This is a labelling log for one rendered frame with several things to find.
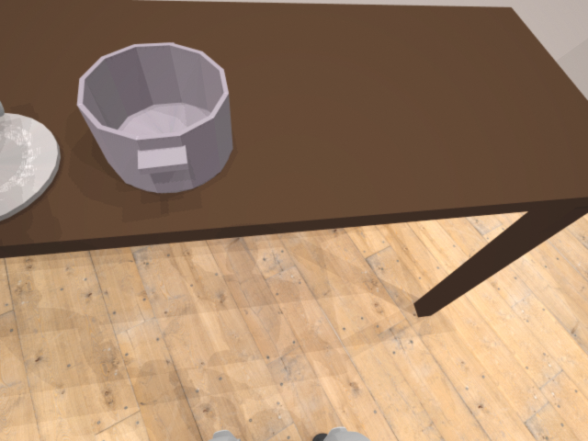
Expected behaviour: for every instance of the lid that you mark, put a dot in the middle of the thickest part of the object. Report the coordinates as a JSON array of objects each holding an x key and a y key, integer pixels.
[{"x": 29, "y": 160}]

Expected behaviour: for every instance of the left robot shin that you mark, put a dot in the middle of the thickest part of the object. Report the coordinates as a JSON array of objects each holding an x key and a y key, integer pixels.
[{"x": 223, "y": 433}]

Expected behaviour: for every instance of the table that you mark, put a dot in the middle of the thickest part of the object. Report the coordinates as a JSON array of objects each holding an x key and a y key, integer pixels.
[{"x": 342, "y": 116}]

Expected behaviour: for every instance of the pot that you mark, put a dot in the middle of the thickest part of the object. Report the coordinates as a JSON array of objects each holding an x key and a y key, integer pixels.
[{"x": 160, "y": 113}]

